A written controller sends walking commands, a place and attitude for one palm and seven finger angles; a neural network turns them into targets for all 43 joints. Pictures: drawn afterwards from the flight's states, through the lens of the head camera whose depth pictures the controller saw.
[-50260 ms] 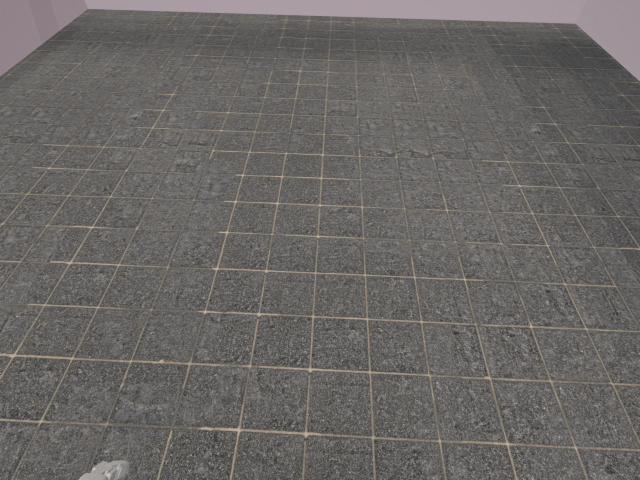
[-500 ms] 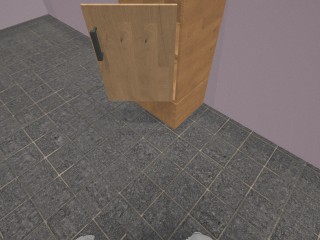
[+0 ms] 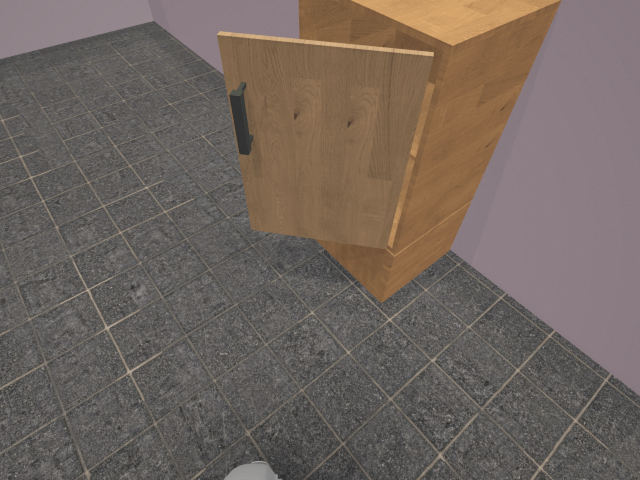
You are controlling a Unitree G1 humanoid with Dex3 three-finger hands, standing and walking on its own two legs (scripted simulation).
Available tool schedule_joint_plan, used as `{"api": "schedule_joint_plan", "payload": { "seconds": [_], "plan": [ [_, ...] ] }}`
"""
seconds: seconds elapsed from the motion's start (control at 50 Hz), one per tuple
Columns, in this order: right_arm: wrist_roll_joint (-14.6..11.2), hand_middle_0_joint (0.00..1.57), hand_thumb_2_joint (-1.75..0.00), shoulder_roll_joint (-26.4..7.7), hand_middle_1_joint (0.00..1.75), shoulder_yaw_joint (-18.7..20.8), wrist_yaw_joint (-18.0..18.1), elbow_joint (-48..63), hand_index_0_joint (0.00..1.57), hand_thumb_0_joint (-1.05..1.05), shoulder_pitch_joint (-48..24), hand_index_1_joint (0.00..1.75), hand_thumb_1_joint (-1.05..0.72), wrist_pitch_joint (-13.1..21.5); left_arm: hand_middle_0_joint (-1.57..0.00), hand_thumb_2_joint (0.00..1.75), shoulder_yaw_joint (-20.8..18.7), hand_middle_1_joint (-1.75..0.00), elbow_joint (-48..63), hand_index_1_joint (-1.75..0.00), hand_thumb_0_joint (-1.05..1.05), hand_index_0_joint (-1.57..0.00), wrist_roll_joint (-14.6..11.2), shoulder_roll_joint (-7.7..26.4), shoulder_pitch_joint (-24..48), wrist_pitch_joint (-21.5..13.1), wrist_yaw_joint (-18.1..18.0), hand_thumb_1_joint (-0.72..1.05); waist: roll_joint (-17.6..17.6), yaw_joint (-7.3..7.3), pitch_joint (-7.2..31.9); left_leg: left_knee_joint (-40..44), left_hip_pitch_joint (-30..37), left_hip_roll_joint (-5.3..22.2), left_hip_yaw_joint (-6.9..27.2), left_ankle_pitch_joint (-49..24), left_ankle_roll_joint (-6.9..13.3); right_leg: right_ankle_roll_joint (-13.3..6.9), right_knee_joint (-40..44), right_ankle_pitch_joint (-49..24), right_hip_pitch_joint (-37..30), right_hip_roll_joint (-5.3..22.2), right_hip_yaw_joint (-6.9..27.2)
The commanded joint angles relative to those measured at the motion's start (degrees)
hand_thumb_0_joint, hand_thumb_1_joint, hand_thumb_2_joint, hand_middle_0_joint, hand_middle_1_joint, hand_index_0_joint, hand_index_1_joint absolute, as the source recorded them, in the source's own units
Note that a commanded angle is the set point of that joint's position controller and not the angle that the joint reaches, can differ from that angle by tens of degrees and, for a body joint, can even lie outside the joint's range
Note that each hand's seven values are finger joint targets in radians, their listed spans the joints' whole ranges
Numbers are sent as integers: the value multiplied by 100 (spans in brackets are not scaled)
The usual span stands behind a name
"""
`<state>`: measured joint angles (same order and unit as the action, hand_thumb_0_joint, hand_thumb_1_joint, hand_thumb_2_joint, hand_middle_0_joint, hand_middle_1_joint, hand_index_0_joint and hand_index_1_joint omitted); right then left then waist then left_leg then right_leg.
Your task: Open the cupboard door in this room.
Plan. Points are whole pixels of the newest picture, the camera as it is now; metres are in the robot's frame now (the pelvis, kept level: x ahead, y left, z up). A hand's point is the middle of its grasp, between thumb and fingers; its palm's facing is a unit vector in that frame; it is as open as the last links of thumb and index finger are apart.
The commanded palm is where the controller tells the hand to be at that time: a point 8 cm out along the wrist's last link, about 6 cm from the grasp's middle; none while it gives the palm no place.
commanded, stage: take the last steps up to it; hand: left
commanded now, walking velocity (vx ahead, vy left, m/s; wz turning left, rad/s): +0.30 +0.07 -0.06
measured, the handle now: (243, 119) +0.82 +0.27 -0.03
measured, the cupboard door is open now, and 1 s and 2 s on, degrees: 41 41 41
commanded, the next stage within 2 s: come to a stop and stand still in 0.42 s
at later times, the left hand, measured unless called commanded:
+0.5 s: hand (219, 371) +0.29 +0.20 -0.16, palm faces -0.05 -0.97 -0.25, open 7.3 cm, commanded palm none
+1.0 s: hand (206, 369) +0.30 +0.23 -0.18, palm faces -0.04 -0.97 -0.23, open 7.4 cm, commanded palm none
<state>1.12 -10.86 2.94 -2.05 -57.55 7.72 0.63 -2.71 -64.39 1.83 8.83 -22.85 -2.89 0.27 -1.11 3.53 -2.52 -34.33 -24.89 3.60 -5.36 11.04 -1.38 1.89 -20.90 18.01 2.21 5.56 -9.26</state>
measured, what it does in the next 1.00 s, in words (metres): walks ahead: left foot, then right foot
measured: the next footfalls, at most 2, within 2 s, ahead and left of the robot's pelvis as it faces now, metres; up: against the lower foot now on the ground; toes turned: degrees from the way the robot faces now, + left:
left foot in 0.04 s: +0.14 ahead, +0.14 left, +0.00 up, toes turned +6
right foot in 0.42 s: +0.23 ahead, -0.08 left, +0.00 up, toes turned -11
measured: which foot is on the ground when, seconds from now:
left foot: up 0.00-0.02, down 0.04-0.42, up 0.44-0.72, down 0.74-1.00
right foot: down 0.00-0.04, up 0.06-0.40, down 0.42-0.78, up 0.80-1.00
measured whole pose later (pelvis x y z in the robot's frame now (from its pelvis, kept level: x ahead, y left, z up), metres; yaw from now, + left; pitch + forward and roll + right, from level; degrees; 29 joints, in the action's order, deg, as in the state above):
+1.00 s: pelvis +0.23 +0.04 -0.01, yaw -5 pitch +0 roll -1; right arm 1.5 -9.6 1.9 2.5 -56.0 6.3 -1.3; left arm -3.4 -56.4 0.7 11.6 -10.6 3.9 -1.3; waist -0.2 0.3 -5.2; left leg -30.2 -21.2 3.4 -3.9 9.2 0.6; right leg 0.9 -55.3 32.1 21.2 -0.2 -1.2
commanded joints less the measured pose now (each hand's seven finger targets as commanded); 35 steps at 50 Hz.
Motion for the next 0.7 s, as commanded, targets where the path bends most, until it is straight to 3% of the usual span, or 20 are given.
{"api": "schedule_joint_plan", "payload": {
  "seconds": [0.0,0.02,0.04,0.06,0.08,0.12,0.16,0.22,0.3,0.34,0.36,0.38,0.4,0.42,0.44,0.46,0.48,0.54,0.62,0.68],
  "plan": [
    [78,20,-90,-865,30,188,111,-60,20,0,1454,30,-90,248,-20,90,-175,-30,385,-30,0,-20,-56,716,114,-48,-35,90,675,-867,418,990,2867,356,470,261,346,-465,-1655,-657,1839,493,192],
    [121,20,-90,-1454,30,336,204,-166,20,0,2072,30,-90,243,-20,90,-103,-30,549,-30,0,-20,-99,426,35,-48,4,90,1975,-998,803,1497,3589,1634,2341,347,880,-224,-3438,1449,3043,-237,-123],
    [104,20,-90,-1532,30,314,285,-181,20,0,2302,30,-90,175,-20,90,-70,-30,798,-30,0,-20,-85,390,463,-77,-8,90,1326,-1097,621,1835,3270,2032,2741,177,1283,-358,-4486,1592,3512,-259,419],
    [92,20,-90,-1268,30,246,314,-92,20,0,1866,30,-90,194,-20,90,-77,-30,776,-30,0,-20,-74,351,576,-56,-35,90,1299,-875,715,1927,2884,1929,2574,511,1294,-401,-5107,1227,3674,-49,695],
    [61,20,-90,-979,30,161,324,75,20,0,1402,30,-90,217,-20,90,-111,-30,720,-30,0,-20,-71,424,631,-25,-14,90,1296,-725,520,2080,2351,1788,2218,678,1245,-383,-5283,754,3650,135,829],
    [50,20,-90,-620,30,51,341,155,20,0,1016,30,-90,303,-20,90,-120,-30,594,-30,0,-20,-35,402,480,37,45,90,868,-440,254,2255,1660,1506,1538,274,1078,-319,-4955,327,3281,285,874],
    [49,20,-90,-569,30,24,347,104,20,0,1004,30,-90,363,-20,90,-95,-30,600,-30,0,-20,-38,242,414,108,53,90,596,-305,195,2351,1493,1395,1142,-313,1128,-259,-4446,181,3057,260,783],
    [75,20,-90,-530,30,63,329,44,20,0,1028,30,-90,363,-20,90,-77,-30,756,-30,0,-20,-32,172,680,139,69,90,390,-287,63,2435,1351,1273,782,-483,1214,-240,-3172,13,2629,200,606],
    [70,20,-90,-629,30,60,300,-89,20,0,1105,30,-90,292,-20,90,-72,-30,925,-30,0,-20,-29,260,1015,157,79,90,583,-310,-42,2255,1287,1207,620,-195,1190,-238,-2041,-131,1948,-28,419],
    [69,20,-90,-664,30,48,288,-127,20,0,1006,30,-90,246,-20,90,-96,-30,892,-30,0,-20,-26,372,842,141,79,90,453,-135,-55,1837,1089,1061,484,6,997,-249,-1421,-403,1280,-177,290],
    [46,20,-90,-625,30,30,280,-150,20,0,972,30,-90,226,-20,90,-125,-30,804,-30,0,-20,-20,485,634,121,66,90,234,-27,-22,1435,854,806,304,239,789,-278,-1004,-547,697,-236,284],
    [2,20,-90,-501,30,-2,263,-150,20,0,966,30,-90,231,-20,90,-184,-30,710,-30,0,-20,-12,759,264,74,36,90,-219,144,107,615,311,380,-11,577,534,-422,-559,-490,-127,90,835],
    [-27,20,-90,-306,30,-40,219,-50,20,0,1039,30,-90,240,-20,90,-280,-30,580,-30,0,-20,-8,1251,-203,23,-1,90,-1258,272,260,-650,-745,-286,-468,1426,214,-955,70,-542,-965,1297,2521],
    [-10,20,-90,-436,30,-10,208,75,20,0,960,30,-90,187,-20,90,-323,-30,570,-30,0,-20,-73,1544,-514,36,-51,90,-1688,372,310,-2021,-995,-338,-272,2670,140,-1528,805,-441,-868,2155,3537],
    [7,20,-90,-540,30,36,230,42,20,0,676,30,-90,161,-20,90,-274,-30,605,-30,0,-20,-88,1323,-264,-6,-99,90,-1506,288,89,-2649,-1165,-105,349,2268,152,-1578,867,-795,-388,2015,3522],
    [-9,20,-90,-459,30,41,241,21,20,0,594,30,-90,163,-20,90,-231,-30,693,-30,0,-20,-89,1150,88,-9,-124,90,-1087,109,-49,-2834,-1284,31,510,1830,118,-1549,771,-1230,-260,1901,3077],
    [-5,20,-90,-381,30,25,228,-49,20,0,596,30,-90,138,-20,90,-173,-30,760,-30,0,-20,-108,966,288,-39,-121,90,-585,-17,23,-2740,-1086,124,555,1399,46,-1395,709,-1907,-65,1633,2433],
    [-45,20,-90,-29,30,-80,236,-273,20,0,1047,30,-90,28,-20,90,-75,-30,805,-30,0,-20,-94,776,742,-108,-141,90,-518,-385,338,-1670,-130,90,322,1005,-133,-1118,375,-4177,382,1140,1038],
    [-77,20,-90,37,30,-113,271,-287,20,0,1008,30,-90,-90,-20,90,-89,-30,711,-30,0,-20,-82,887,875,28,-206,90,-725,-335,461,-400,508,-252,59,546,-203,-974,-110,-4763,340,790,776],
    [-61,20,-90,-216,30,-41,307,-275,20,0,1016,30,-90,-126,-20,90,-118,-30,663,-30,0,-20,-128,1022,876,175,-254,90,-639,-422,419,671,1159,-236,116,-620,-132,-706,-624,-3862,628,696,790]
  ]
}}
